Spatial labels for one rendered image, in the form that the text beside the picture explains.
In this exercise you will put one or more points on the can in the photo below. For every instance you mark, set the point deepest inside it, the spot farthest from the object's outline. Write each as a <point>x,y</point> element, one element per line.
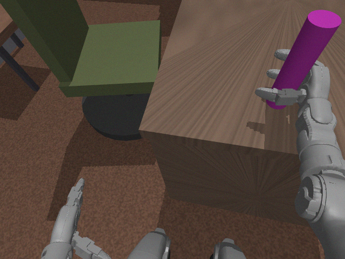
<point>316,32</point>

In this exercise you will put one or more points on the right robot hand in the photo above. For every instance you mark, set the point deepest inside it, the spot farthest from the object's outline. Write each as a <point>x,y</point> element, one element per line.
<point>316,84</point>

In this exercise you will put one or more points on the right robot arm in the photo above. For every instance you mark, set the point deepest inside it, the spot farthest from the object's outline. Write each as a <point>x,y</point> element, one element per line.
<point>321,195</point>

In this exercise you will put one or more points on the office chair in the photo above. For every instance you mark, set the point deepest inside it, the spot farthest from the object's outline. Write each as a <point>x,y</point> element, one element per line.
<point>113,66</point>

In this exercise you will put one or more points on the desk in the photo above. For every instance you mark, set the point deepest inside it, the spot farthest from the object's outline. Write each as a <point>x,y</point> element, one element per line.
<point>216,142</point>

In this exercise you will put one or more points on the left robot arm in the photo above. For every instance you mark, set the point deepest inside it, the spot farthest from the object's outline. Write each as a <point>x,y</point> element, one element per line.
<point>57,250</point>

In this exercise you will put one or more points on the chair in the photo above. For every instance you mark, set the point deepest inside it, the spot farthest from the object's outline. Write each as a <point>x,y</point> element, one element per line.
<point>7,29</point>

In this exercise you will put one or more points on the left robot hand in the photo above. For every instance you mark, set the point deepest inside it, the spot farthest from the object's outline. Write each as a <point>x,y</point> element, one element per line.
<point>65,227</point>

